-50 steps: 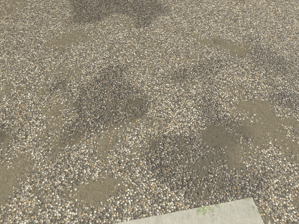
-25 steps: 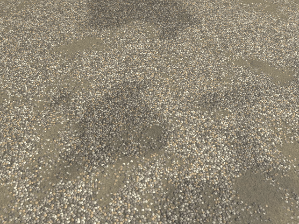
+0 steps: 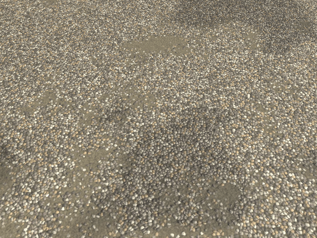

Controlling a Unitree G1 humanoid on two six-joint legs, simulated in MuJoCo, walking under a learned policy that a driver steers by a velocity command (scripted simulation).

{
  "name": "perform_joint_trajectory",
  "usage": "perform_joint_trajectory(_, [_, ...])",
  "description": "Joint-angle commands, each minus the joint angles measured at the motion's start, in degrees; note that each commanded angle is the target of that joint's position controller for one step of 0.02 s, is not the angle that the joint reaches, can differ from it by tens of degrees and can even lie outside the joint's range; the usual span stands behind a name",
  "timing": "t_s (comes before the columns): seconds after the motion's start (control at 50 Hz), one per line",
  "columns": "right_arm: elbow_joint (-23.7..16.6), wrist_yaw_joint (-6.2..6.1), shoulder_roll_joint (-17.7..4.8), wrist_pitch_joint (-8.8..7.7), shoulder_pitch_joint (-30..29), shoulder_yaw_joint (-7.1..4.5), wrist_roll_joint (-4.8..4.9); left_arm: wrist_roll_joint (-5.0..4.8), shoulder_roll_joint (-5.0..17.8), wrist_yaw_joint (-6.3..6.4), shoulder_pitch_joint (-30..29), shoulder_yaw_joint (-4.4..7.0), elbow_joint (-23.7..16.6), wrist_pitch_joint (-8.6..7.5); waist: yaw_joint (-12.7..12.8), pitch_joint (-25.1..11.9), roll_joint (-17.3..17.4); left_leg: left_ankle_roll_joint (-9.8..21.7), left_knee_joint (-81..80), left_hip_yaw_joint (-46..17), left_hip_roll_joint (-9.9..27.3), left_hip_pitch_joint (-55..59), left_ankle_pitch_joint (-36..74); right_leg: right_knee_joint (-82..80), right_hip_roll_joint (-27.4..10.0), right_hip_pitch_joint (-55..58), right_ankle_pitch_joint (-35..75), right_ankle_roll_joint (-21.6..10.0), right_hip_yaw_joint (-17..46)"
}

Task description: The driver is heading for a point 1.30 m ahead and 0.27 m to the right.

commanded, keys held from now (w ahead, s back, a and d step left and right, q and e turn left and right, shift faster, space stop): w+shift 0.24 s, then w+e+shift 0.66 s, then w+shift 0.10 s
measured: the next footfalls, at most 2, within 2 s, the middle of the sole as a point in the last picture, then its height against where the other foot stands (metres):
left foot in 0.30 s outside the picture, level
right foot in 0.74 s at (182, 162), level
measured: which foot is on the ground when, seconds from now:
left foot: up 0.00-0.28, down 0.30-0.74, up 0.76-1.00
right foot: down 0.00-0.30, up 0.32-0.72, down 0.74-1.00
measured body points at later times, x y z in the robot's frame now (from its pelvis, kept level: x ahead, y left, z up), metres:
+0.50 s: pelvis +0.46 +0.01 +0.01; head +0.48 +0.01 +0.46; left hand +0.54 +0.27 -0.12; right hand +0.49 -0.26 -0.12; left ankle +0.42 +0.07 -0.73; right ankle +0.45 -0.14 -0.62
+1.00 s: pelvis +0.93 -0.11 +0.01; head +0.95 -0.11 +0.46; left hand +1.04 +0.16 -0.12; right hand +1.05 -0.41 -0.04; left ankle +1.18 -0.01 -0.65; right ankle +0.83 -0.08 -0.72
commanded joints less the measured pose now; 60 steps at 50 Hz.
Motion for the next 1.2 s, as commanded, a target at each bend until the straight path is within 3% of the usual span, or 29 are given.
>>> perform_joint_trajectory(0.02, [-9.09,1.35,-5.03,-2.23,-13.52,-0.44,-2.98,0.36,3.24,1.15,17.32,0.28,3.24,-1.69,7.3,-0.31,-2.16,-0.85,-7.0,-4.11,6.46,-42.66,12.7,-13.96,-25.01,30.41,-6.16,-11.95,39.68])
perform_joint_trajectory(0.06, [-12.66,4.2,0.05,-0.39,-18.16,1.2,-3.43,-1.28,3.34,1.82,13.63,-0.51,5.33,-2.44,-0.32,7.82,-0.58,-4.49,-29.15,-2.97,10.29,-30.11,15.06,-18.94,-20.27,5.46,7.74,-9.51,27.66])
perform_joint_trajectory(0.1, [-14.26,5.0,0.9,-0.07,-18.32,2.27,-2.82,-1.82,3.88,1.46,9.01,-0.57,4.14,-2.08,-3.06,7.73,-8.04,-6.27,-43.37,2.32,11.25,-16.98,26.5,-23.04,-14.32,-5.32,17.93,-7.79,16.97])
perform_joint_trajectory(0.16, [-14.56,5.38,0.89,-0.68,-23.95,3.24,-1.3,-4.84,4.57,0.74,12.62,-0.38,3.72,-1.81,-0.13,6.35,-4.88,-4.89,-57.68,10.53,9.05,-1.89,39.17,-28.27,-11.06,-5.32,30.34,-5.21,8.78])
perform_joint_trajectory(0.22, [-16.36,4.37,-0.49,-0.7,-29.31,3.38,-1.0,-3.98,6.99,0.55,19.69,-0.25,5.69,-1.24,2.3,6.68,-4.99,-2.14,-66.78,14.27,5.42,-5.18,34.7,-23.61,-12.16,14.33,57.87,-3.58,5.92])
perform_joint_trajectory(0.28, [-10.45,2.71,-6.04,-1.37,-7.86,0.71,-1.49,-2.13,9.47,1.63,19.47,-0.14,6.41,0.67,-8.69,-5.44,-8.34,0.87,-72.64,10.2,3.85,18.88,27.81,4.85,-12.84,16.75,62.88,-3.39,4.87])
perform_joint_trajectory(0.3, [-8.48,1.81,-10.78,-1.54,2.23,-0.87,-2.81,-2.19,7.44,1.3,17.81,-0.58,4.57,0.82,-12.22,-11.17,-4.16,2.46,-72.86,0.36,13.12,33.37,17.9,23.03,-10.02,5.16,43.81,-3.65,3.63])
perform_joint_trajectory(0.32, [-9.1,1.7,-13.31,-1.66,3.04,-1.58,-4.9,-3.77,-1.33,1.05,22.55,-2.24,2.57,0.89,-6.36,-18.37,8.02,6.07,-74.83,-24.93,30.95,46.11,8.89,45.7,-3.04,-12.28,-12.43,-2.95,3.16])
perform_joint_trajectory(0.34, [-9.68,1.99,-10.42,-1.11,1.61,-1.59,-2.89,-5.04,5.9,1.76,20.0,-0.63,1.32,1.0,-7.53,-18.59,3.4,6.63,-83.04,-34.72,32.47,43.51,3.14,50.36,-3.23,-19.44,-8.09,-4.69,6.05])
perform_joint_trajectory(0.38, [-8.5,2.14,-5.13,-1.98,-5.37,-0.89,-2.38,-4.32,5.46,1.31,11.61,-0.28,-0.43,1.24,-3.6,-0.56,0.06,3.56,-88.99,-17.94,26.52,26.78,12.87,44.23,-7.48,-22.37,-0.02,-4.51,5.84])
perform_joint_trajectory(0.42, [-7.52,1.87,-2.24,-3.07,-6.14,-0.19,-1.94,-2.7,2.41,0.28,12.68,-0.42,0.25,3.13,0.46,3.36,-1.21,-0.05,-91.73,-6.87,22.36,17.41,21.08,42.03,-9.29,-18.47,1.36,-3.69,5.98])
perform_joint_trajectory(0.48, [-4.94,2.16,-0.8,-4.46,-3.68,0.11,0.24,-2.26,0.22,-0.85,7.91,-0.39,-3.03,5.19,3.01,5.46,1.34,-3.62,-93.81,4.15,20.07,14.95,33.5,40.07,-11.28,-21.65,3.21,-2.84,4.43])
perform_joint_trajectory(0.56, [-3.95,2.26,-0.66,-5.04,-2.64,0.43,-0.2,-2.77,-0.48,-2.05,-3.35,-1.56,-9.06,4.87,3.02,8.93,2.27,-7.46,-95.88,18.1,15.14,10.25,53.81,29.16,-9.61,-20.73,15.39,-3.05,-2.22])
perform_joint_trajectory(0.64, [-4.52,0.26,-6.61,-5.29,-0.24,0.04,0.26,-2.5,2.52,-3.16,-7.18,-2.0,-11.6,4.77,4.47,7.4,1.33,-10.46,-90.45,22.95,16.7,14.67,89.5,12.53,-2.61,-8.38,20.25,-5.52,-11.29])
perform_joint_trajectory(0.7, [-7.16,-1.79,-11.95,-2.86,-4.18,-1.5,-0.94,-1.94,9.7,-2.52,10.82,0.36,-6.87,5.43,14.85,-2.74,4.63,-10.17,-67.0,21.09,20.18,17.94,103.12,9.91,2.36,10.97,13.75,-8.63,-10.1])
perform_joint_trajectory(0.72, [-8.83,-1.65,-13.26,-1.78,-8.35,-2.06,-1.59,-2.18,12.53,-1.77,24.48,2.03,-2.81,5.47,21.13,-7.92,3.52,-9.53,-47.57,19.45,20.02,12.4,97.12,6.63,1.24,24.02,11.86,-11.72,-4.66])
perform_joint_trajectory(0.74, [-8.97,-0.14,-10.81,-1.18,-9.83,-2.02,-1.4,-3.48,13.87,-0.6,24.71,3.2,-1.68,5.39,19.76,-5.7,-5.2,-8.67,-22.75,19.67,10.23,2.31,45.18,0.04,-1.6,29.6,10.53,-14.51,1.51])
perform_joint_trajectory(0.76, [-13.73,0.69,-2.69,-2.3,-8.26,0.32,-2.57,-3.38,17.74,-0.07,18.24,3.86,-2.54,5.93,10.13,-3.37,-16.13,-9.56,-4.06,14.55,3.53,-19.08,5.41,6.59,-7.94,35.64,24.72,-18.01,17.0])
perform_joint_trajectory(0.78, [-19.48,1.22,-2.88,-3.59,-6.1,1.17,-1.03,-2.32,20.59,0.21,16.5,4.34,-4.93,6.1,7.82,-14.86,-14.55,-9.91,-0.85,2.8,4.24,-30.81,5.42,-6.96,-16.4,45.02,4.51,-27.59,40.53])
perform_joint_trajectory(0.8, [-19.71,1.47,-5.21,-4.84,-9.45,1.45,-1.7,-1.96,16.32,0.85,14.84,3.76,-5.88,6.09,7.84,-7.93,-4.38,-8.93,-7.12,0.92,7.08,-34.62,9.57,-18.01,-18.26,38.63,-8.62,-24.99,47.46])
perform_joint_trajectory(0.82, [-19.37,1.78,-6.42,-5.03,-10.58,1.21,-1.76,-1.85,12.98,1.24,12.38,2.87,-5.5,5.87,4.51,0.38,1.99,-9.06,-13.88,1.27,9.62,-32.79,13.17,-20.56,-16.87,27.73,-9.06,-21.62,43.32])
perform_joint_trajectory(0.88, [-19.74,2.12,-5.21,-1.4,-10.4,1.98,-4.02,-2.9,11.35,1.69,8.61,1.6,-6.41,3.29,-1.64,6.02,4.59,-12.27,-25.94,2.18,13.8,-22.24,12.46,-21.64,-9.53,5.76,2.8,-18.46,30.85])
perform_joint_trajectory(0.94, [-24.07,2.99,-3.78,-0.25,-18.9,2.99,-3.24,-3.23,12.21,1.36,8.44,1.66,-6.96,1.22,-0.18,8.0,1.65,-13.52,-45.38,6.64,14.91,-15.53,22.22,-24.82,-3.91,-3.22,13.62,-16.33,21.52])
perform_joint_trajectory(1.06, [-25.83,3.49,-3.07,-0.92,-26.67,3.22,-1.3,-3.98,12.11,0.43,15.34,1.84,-4.64,0.28,7.18,3.96,-3.52,-7.72,-71.25,9.99,9.85,-7.29,44.58,-23.41,-5.47,15.44,38.03,-9.64,16.5])
perform_joint_trajectory(1.1, [-24.86,2.76,-6.38,-1.27,-21.94,1.67,-1.48,-3.11,14.67,1.13,14.94,2.26,-4.56,0.35,4.27,-0.53,-6.02,-6.04,-73.36,9.89,6.44,-2.71,37.55,-14.27,-7.78,23.98,54.91,-7.43,16.8])
perform_joint_trajectory(1.14, [-19.65,1.36,-10.4,-1.33,-2.81,-0.61,-0.53,-1.32,17.01,1.5,10.16,2.7,-5.26,1.02,-7.0,-9.6,-6.82,-4.76,-73.39,9.12,6.13,14.38,29.19,7.85,-7.43,22.23,58.49,-5.6,14.88])
perform_joint_trajectory(1.16, [-16.9,0.17,-13.55,-1.02,9.32,-1.87,-1.44,-0.64,13.21,1.59,7.85,1.75,-6.62,0.93,-12.34,-15.27,-4.25,-3.95,-68.62,2.31,12.9,28.72,16.74,26.65,-5.32,10.94,45.54,-5.18,13.0])
perform_joint_trajectory(1.18, [-16.29,0.74,-19.4,-1.47,7.88,-3.14,-4.4,-4.28,2.96,0.85,18.64,-0.65,-9.01,0.79,-2.6,-20.74,19.29,4.94,-78.18,-32.63,30.98,41.84,12.67,49.73,6.0,-9.97,-7.99,-1.29,8.34])
perform_joint_trajectory(1.2, [-17.17,2.06,-14.57,-1.25,4.23,-2.71,-2.92,-3.17,7.25,1.58,16.28,-0.95,-8.02,0.65,-3.48,-19.16,12.05,6.33,-84.54,-43.45,30.29,39.76,16.3,53.26,4.29,-16.85,-10.14,-2.28,10.41])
